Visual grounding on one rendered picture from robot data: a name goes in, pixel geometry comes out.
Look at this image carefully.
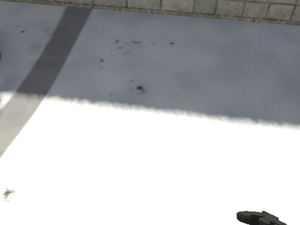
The right robot hand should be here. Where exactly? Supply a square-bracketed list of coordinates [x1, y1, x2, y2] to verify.
[236, 211, 287, 225]

